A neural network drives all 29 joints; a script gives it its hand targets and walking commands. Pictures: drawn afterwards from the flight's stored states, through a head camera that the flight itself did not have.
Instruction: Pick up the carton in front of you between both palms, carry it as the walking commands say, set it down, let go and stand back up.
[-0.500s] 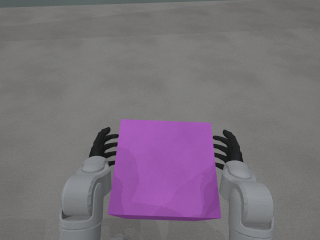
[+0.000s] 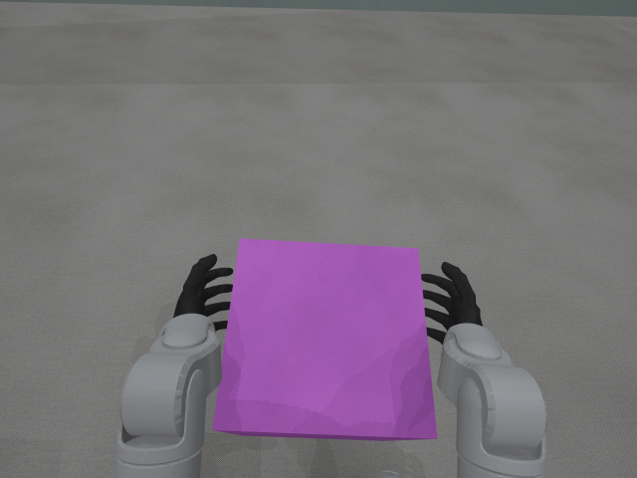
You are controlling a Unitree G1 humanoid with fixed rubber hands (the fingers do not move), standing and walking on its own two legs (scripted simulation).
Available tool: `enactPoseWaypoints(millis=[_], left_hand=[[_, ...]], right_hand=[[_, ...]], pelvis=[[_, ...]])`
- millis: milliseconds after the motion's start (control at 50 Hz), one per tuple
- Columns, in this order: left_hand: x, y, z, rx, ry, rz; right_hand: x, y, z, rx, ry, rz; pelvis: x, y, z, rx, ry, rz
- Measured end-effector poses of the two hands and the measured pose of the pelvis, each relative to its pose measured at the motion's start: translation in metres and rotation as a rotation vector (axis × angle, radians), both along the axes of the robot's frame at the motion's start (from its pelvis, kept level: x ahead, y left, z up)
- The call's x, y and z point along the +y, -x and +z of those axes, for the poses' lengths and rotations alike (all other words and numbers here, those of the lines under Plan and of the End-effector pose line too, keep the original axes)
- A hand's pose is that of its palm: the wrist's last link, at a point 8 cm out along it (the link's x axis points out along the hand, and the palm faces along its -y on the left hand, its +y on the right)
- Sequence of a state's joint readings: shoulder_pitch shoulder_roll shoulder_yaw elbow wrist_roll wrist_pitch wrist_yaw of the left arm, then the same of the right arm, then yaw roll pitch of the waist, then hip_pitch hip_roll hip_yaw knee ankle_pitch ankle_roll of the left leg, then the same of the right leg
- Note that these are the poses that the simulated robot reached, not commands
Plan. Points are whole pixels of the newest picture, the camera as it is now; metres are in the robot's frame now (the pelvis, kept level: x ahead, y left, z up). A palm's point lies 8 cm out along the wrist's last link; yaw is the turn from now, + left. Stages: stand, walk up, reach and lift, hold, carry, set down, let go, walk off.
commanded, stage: carry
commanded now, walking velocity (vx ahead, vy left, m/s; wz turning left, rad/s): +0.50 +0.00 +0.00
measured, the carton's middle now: (320, 352) +0.29 +0.00 -0.01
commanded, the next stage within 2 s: none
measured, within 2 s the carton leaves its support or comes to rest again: neither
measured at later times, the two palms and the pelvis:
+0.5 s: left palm (263, 147) +0.59 +0.11 +0.11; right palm (433, 157) +0.60 -0.18 +0.10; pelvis +0.33 -0.04 +0.00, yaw +2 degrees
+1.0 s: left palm (259, 60) +0.93 +0.16 +0.10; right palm (385, 66) +0.93 -0.13 +0.11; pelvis +0.66 +0.02 +0.00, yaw +0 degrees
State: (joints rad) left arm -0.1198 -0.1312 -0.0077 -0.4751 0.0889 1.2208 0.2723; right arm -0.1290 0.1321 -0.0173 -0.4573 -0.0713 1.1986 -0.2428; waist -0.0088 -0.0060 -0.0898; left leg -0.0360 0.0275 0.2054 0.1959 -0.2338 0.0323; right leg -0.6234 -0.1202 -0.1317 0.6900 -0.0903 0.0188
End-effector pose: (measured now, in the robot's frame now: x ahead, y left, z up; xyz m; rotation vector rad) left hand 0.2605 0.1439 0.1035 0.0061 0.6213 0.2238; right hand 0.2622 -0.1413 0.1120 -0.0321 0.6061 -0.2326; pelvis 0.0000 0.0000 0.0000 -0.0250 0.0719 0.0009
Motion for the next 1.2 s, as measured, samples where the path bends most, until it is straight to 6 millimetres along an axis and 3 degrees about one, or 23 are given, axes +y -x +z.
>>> enactPoseWaypoints(millis=[80, 180, 260, 340, 440, 540, 600, 700, 780, 860, 980, 1060, 1120, 1200], left_hand=[[-0.011, -0.056, -0.003, -0.013, -0.012, 0.018], [-0.031, -0.134, -0.024, 0.020, -0.045, 0.036], [-0.037, -0.177, -0.034, 0.120, -0.046, 0.058], [-0.038, -0.220, -0.026, 0.129, -0.049, 0.073], [-0.038, -0.285, -0.007, 0.064, -0.044, 0.054], [-0.032, -0.357, 0.003, 0.003, -0.039, 0.024], [-0.022, -0.404, -0.002, -0.009, -0.035, 0.015], [0.002, -0.485, -0.031, 0.015, -0.001, 0.012], [0.010, -0.533, -0.038, 0.110, -0.003, -0.006], [0.012, -0.581, -0.029, 0.113, 0.002, -0.030], [0.014, -0.656, -0.006, 0.031, -0.001, -0.010], [0.010, -0.708, 0.001, -0.005, -0.005, 0.014], [0.001, -0.751, -0.005, -0.006, -0.013, 0.027], [-0.015, -0.814, -0.024, 0.014, -0.039, 0.041]], right_hand=[[-0.010, -0.061, -0.006, -0.012, -0.003, 0.014], [-0.030, -0.144, -0.036, 0.013, -0.035, 0.025], [-0.036, -0.193, -0.046, 0.110, -0.035, 0.047], [-0.037, -0.241, -0.040, 0.117, -0.037, 0.068], [-0.038, -0.302, -0.022, 0.050, -0.042, 0.055], [-0.033, -0.366, -0.009, -0.012, -0.039, 0.019], [-0.022, -0.409, -0.011, -0.024, -0.029, 0.007], [0.004, -0.487, -0.030, 0.011, 0.004, 0.008], [0.013, -0.529, -0.038, 0.106, 0.004, -0.007], [0.015, -0.572, -0.029, 0.110, 0.003, -0.026], [0.016, -0.650, -0.005, 0.029, -0.002, -0.004], [0.012, -0.708, 0.000, -0.006, -0.006, 0.018], [0.003, -0.754, -0.008, -0.007, -0.013, 0.030], [-0.014, -0.821, -0.034, 0.008, -0.038, 0.042]], pelvis=[[-0.013, -0.063, -0.012, -0.007, -0.013, 0.008], [-0.036, -0.144, -0.034, -0.026, -0.004, 0.038], [-0.047, -0.185, -0.020, -0.015, -0.029, 0.057], [-0.052, -0.227, -0.005, -0.005, -0.048, 0.052], [-0.049, -0.290, 0.002, 0.001, -0.058, 0.038], [-0.035, -0.362, -0.003, -0.003, -0.049, 0.029], [-0.023, -0.411, -0.012, -0.009, -0.037, 0.024], [0.002, -0.490, -0.033, -0.029, -0.046, -0.002], [0.014, -0.531, -0.018, -0.018, -0.020, -0.022], [0.020, -0.573, -0.004, -0.007, -0.001, -0.019], [0.017, -0.649, 0.003, 0.002, 0.006, -0.005], [0.008, -0.709, -0.002, -0.002, -0.002, 0.002], [-0.003, -0.757, -0.012, -0.008, -0.013, 0.010], [-0.022, -0.824, -0.033, -0.026, -0.008, 0.033]])
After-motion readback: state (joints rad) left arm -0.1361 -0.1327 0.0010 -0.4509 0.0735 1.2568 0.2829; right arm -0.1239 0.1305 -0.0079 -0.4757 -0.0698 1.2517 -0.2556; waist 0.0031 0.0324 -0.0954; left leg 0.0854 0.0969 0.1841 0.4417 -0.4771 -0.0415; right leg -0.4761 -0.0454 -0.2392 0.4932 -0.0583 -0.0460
